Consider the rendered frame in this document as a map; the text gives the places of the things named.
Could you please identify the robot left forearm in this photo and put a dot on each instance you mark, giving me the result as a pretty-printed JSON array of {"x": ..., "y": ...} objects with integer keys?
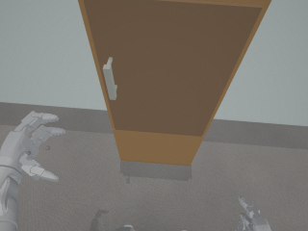
[{"x": 10, "y": 179}]

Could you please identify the left robot hand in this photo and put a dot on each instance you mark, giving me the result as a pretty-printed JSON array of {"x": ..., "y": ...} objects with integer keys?
[{"x": 17, "y": 143}]

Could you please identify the handle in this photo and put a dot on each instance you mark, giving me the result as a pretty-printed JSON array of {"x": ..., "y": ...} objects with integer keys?
[{"x": 109, "y": 79}]

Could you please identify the cupboard door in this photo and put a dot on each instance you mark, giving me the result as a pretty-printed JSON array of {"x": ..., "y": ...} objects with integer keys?
[{"x": 172, "y": 59}]

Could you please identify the right robot hand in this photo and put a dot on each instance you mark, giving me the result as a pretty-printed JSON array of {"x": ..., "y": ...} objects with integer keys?
[{"x": 253, "y": 220}]

